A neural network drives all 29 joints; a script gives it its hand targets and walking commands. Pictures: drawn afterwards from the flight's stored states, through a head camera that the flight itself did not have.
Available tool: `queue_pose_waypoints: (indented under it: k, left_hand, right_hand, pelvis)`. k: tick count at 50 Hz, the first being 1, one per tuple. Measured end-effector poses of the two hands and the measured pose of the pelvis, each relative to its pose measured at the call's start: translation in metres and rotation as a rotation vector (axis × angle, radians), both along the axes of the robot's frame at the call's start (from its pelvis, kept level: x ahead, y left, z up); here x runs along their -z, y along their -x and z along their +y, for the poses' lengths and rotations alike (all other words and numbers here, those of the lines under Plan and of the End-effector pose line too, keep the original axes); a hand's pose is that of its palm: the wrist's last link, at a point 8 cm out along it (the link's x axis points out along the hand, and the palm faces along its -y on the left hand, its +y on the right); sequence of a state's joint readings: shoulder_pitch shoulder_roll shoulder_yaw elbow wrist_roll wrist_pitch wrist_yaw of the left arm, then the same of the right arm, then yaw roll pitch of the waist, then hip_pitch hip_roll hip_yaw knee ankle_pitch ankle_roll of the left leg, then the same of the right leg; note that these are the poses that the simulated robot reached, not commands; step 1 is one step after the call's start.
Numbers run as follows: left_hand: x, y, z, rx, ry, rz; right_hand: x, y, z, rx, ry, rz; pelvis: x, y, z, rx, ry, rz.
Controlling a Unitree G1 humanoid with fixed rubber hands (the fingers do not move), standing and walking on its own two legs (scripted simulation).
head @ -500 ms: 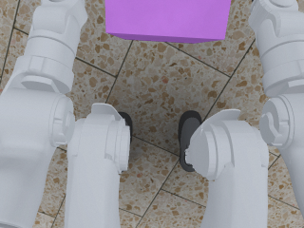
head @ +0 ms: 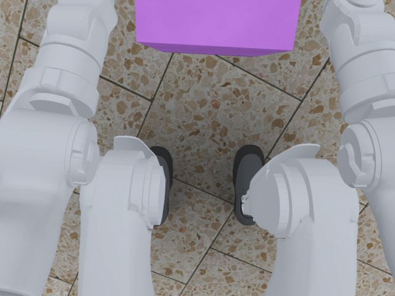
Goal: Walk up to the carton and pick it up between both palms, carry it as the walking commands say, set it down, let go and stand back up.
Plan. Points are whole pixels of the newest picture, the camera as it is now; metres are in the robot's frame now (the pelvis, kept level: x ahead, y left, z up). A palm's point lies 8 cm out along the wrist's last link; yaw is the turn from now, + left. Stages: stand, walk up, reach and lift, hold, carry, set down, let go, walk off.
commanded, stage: reach and lift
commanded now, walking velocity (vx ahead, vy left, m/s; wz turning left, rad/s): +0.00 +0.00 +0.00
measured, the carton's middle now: out of the picture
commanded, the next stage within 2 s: none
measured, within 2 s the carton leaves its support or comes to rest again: leaves its support in 1.12 s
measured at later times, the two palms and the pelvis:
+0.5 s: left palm out of the picture +0.55 +0.14 -0.18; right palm out of the picture +0.55 -0.15 -0.19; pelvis +0.00 +0.00 +0.01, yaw +0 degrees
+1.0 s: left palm out of the picture +0.55 +0.14 -0.18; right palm out of the picture +0.55 -0.15 -0.19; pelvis +0.01 +0.00 +0.00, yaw +0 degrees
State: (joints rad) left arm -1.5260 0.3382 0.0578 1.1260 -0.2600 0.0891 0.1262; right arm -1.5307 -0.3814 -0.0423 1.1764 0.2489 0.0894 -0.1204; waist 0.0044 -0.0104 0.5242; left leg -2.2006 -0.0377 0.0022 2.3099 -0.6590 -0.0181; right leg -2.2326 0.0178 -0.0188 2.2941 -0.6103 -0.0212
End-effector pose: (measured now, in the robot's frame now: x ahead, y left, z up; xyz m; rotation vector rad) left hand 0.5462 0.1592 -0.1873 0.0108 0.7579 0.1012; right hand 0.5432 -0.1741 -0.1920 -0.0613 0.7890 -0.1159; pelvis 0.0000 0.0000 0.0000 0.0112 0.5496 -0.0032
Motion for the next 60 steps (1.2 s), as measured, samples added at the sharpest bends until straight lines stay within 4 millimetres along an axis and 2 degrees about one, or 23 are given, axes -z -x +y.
queue_pose_waypoints:
  k: [12, 24, 37, 50, 55, 60]
  left_hand:
    - [-0.004, -0.004, -0.020, 0.024, 0.011, -0.001]
    - [-0.003, -0.004, -0.021, 0.023, 0.003, 0.002]
    - [-0.002, -0.007, -0.018, 0.048, 0.044, 0.020]
    - [-0.004, -0.009, -0.018, 0.047, 0.022, 0.032]
    - [-0.011, -0.007, -0.021, 0.022, 0.014, 0.031]
    - [-0.028, -0.007, -0.025, -0.016, 0.025, -0.007]
  right_hand:
    - [-0.001, -0.005, 0.026, -0.033, -0.022, -0.006]
    - [-0.001, -0.005, 0.027, -0.024, -0.012, -0.008]
    - [-0.001, -0.007, 0.025, -0.062, -0.029, 0.022]
    - [-0.003, -0.006, 0.025, -0.071, -0.019, 0.037]
    - [-0.007, 0.001, 0.027, -0.071, 0.013, 0.062]
    - [-0.015, 0.012, 0.030, -0.065, 0.039, 0.075]
  pelvis:
    - [-0.005, 0.001, 0.001, -0.003, 0.002, 0.013]
    - [-0.009, 0.000, 0.001, -0.006, 0.002, 0.024]
    - [0.004, -0.005, 0.000, -0.006, 0.000, -0.014]
    - [0.001, -0.007, 0.001, -0.011, 0.009, -0.012]
    - [-0.004, -0.006, 0.002, -0.011, 0.010, -0.018]
    - [-0.011, -0.002, 0.002, -0.009, 0.014, -0.026]
